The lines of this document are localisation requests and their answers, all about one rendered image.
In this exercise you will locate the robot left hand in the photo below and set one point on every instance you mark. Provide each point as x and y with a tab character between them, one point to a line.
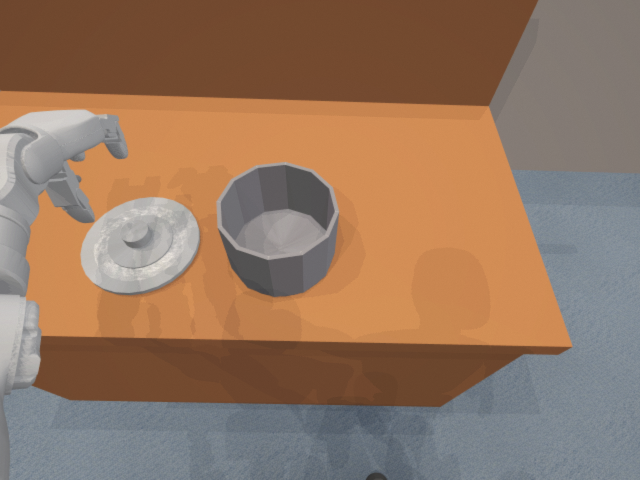
76	131

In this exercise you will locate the left robot forearm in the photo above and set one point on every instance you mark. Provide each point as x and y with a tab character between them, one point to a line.
29	157

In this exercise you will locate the pot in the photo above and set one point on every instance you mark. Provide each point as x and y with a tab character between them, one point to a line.
278	224

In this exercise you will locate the knob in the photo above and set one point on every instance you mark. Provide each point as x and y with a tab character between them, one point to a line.
136	234

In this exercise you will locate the table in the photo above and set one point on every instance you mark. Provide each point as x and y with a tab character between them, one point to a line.
437	281

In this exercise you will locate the robot left upper arm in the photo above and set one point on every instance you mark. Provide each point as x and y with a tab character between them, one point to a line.
20	339

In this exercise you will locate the lid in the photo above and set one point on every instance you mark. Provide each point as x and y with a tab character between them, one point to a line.
117	268

